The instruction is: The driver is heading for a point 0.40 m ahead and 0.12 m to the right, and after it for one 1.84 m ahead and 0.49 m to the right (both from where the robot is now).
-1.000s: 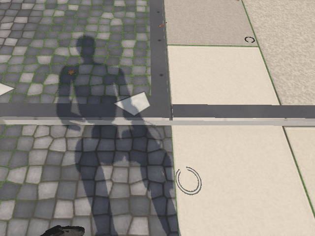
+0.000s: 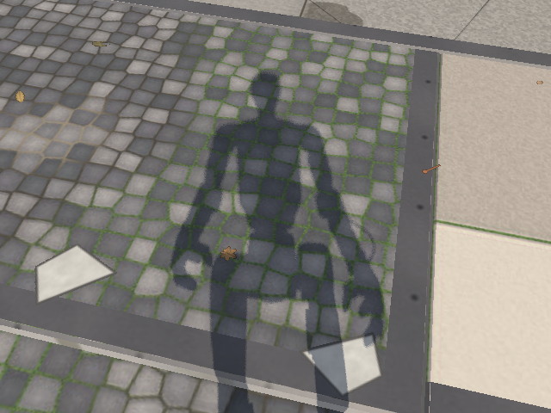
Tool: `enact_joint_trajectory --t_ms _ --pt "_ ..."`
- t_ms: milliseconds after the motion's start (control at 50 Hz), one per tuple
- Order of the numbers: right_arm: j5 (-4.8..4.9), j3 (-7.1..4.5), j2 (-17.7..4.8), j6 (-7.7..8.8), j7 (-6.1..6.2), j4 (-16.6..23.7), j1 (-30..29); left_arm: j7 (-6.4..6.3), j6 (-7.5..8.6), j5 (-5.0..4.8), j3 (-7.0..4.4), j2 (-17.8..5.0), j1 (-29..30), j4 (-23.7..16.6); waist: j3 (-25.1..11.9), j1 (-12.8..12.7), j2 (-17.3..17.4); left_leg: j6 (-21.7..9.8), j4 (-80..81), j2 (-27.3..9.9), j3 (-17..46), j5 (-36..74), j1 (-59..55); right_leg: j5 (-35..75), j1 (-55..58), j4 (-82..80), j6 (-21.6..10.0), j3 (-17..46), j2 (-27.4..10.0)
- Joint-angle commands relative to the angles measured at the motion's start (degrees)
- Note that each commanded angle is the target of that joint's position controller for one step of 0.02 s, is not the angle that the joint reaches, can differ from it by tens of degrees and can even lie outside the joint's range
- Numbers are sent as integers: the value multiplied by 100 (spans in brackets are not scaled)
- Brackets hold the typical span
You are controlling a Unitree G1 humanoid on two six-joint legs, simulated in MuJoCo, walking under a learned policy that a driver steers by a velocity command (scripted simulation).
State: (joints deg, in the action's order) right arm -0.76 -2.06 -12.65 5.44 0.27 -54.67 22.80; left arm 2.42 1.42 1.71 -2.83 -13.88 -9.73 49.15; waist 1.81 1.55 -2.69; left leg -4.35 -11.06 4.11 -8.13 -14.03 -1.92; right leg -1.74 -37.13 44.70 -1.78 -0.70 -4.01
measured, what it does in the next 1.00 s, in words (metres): walks ahead, turning right: right foot, then left foot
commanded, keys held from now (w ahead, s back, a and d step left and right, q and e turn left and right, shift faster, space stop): e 0.82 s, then w+e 0.18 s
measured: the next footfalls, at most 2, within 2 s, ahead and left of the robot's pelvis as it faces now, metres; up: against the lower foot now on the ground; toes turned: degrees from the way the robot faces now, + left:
right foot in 0.14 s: +0.22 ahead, -0.09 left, +0.00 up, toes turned -7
left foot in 0.68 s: +0.23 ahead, +0.10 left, +0.00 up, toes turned -28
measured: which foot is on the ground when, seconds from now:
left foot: down 0.00-0.12, up 0.14-0.66, down 0.68-1.00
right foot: up 0.00-0.12, down 0.14-0.68, up 0.70-1.00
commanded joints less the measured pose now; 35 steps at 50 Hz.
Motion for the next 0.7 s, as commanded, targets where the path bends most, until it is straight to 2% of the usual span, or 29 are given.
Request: enact_joint_trajectory --t_ms 20,80,100,120,140,160,180,200,220,240,260,300,360,440,480,580,620,640,660,680,700 --pt "22 -90 -676 72 93 200 -20 16 91 19 68 -60 432 -435 241 -4 690 -293 -219 -1457 -48 4425 456 357 657 -708 -96 -504 253" --pt "11 -161 -904 -7 204 163 -116 -16 125 73 0 -272 -122 -349 -82 -218 874 -171 -1340 -1572 -114 5677 -22 -333 1203 -1012 -369 -673 615" --pt "9 -189 -960 -57 226 183 -184 -40 159 90 -54 -381 -572 -233 -314 -385 842 -141 -2090 -1568 -126 5728 -65 -452 1602 -1238 -491 -677 767" --pt "42 -207 -1003 -107 228 230 -275 -68 226 136 -120 -492 -1143 -70 -613 -660 651 -27 -3175 -1428 -216 5024 150 114 2308 -1852 -625 -587 837" --pt "66 -207 -979 -102 214 393 -238 -132 282 164 -252 -955 -1586 -23 -1073 -840 103 176 -4811 -1068 -300 2899 1144 2384 3449 -1797 -926 349 -3" --pt "120 -82 -294 -135 172 529 527 -177 234 98 -407 -1559 -1382 -123 -1742 -217 -1033 412 -6846 -30 -26 -2480 2985 6496 5049 -1050 -1983 2358 -1716" --pt "7 -112 -579 -219 151 519 368 -170 142 -238 -438 -1502 -1548 -200 -2497 -520 -333 444 -7251 -114 985 -2088 3273 5630 5090 -1612 -2399 2916 -1834" --pt "-7 -119 -631 -252 131 616 -53 -215 42 -255 -394 -1241 -966 -345 -1712 -404 -22 462 -7166 -404 1079 -1593 3498 4017 4278 -1986 -2255 2524 -1611" --pt "-57 -126 -654 -260 123 700 -439 -247 -42 -240 -285 -859 -556 -424 -918 -298 244 494 -6693 -587 1049 -1277 3575 2981 3417 -2372 -1971 2207 -1276" --pt "-115 -145 -678 -316 126 754 -613 -268 -96 -229 -227 -658 -391 -434 -512 -174 315 540 -6274 -688 1057 -1140 3469 2532 2857 -2581 -1724 1950 -983" --pt "-158 -146 -645 -433 126 763 -520 -288 -127 -216 -210 -593 -363 -439 -442 -79 197 586 -5945 -716 1045 -1021 3161 2209 2447 -2714 -1573 1745 -777" --pt "-148 -119 -497 -595 135 753 -383 -264 -113 -117 -253 -745 -370 -444 -580 2 123 631 -5611 -605 968 -860 2830 1992 2120 -2746 -1418 1551 -534" --pt "-122 -124 -492 -671 151 863 -571 -249 -117 -81 -328 -946 -384 -502 -709 -49 -35 685 -5084 -579 1003 -689 2943 1093 2100 -2798 -1277 1655 -389" --pt "-103 -154 -597 -745 179 1075 -1106 -267 -237 -68 -378 -1014 -471 -571 -597 -278 -307 748 -4452 -545 1122 -563 3218 -1048 2212 -3026 -1097 2202 -291" --pt "-73 -153 -615 -740 191 1163 -1284 -272 -282 -51 -399 -1033 -518 -589 -505 -357 -361 747 -4134 -492 1174 -612 3239 -1544 2289 -3071 -1064 2473 -293" --pt "40 -121 -636 -636 242 1273 -1284 -231 -339 4 -438 -1057 -473 -641 -500 -378 -462 582 -3214 -191 1202 -949 2657 -1055 2396 -2861 -1002 2917 -267" --pt "95 -114 -661 -576 269 1257 -1005 -202 -367 -11 -441 -1047 -355 -670 -528 -258 -536 448 -2512 -41 1190 -1014 2134 -592 2345 -2747 -904 3102 -219" --pt "110 -110 -657 -541 289 1211 -760 -193 -384 -46 -439 -1034 -248 -687 -526 -107 -504 374 -1874 11 1150 -773 1701 -567 2204 -2658 -771 3104 -120" --pt "86 -126 -716 -499 326 1156 -485 -203 -388 -114 -426 -993 -135 -720 -499 70 -404 295 -951 -85 1182 -323 1093 -944 1871 -2510 -518 2990 94" --pt "2 -219 -1142 -473 379 1201 -552 -226 -371 -168 -348 -697 -281 -772 -452 -83 345 77 -169 -994 2033 -606 644 -2067 1321 -1867 -152 2493 583" --pt "-84 -319 -1687 -509 384 1442 -988 -253 -326 -229 -302 -474 -414 -893 -377 -249 1506 -534 203 -2517 3685 -459 509 -2790 384 -463 142 1051 1560"
Keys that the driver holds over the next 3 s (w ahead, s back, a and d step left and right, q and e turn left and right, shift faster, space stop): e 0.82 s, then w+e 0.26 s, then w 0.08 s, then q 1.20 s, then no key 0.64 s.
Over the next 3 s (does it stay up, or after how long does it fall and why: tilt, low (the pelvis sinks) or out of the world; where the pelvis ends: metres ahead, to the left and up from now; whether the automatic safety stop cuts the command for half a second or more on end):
stays up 0.25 -0.15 -0.01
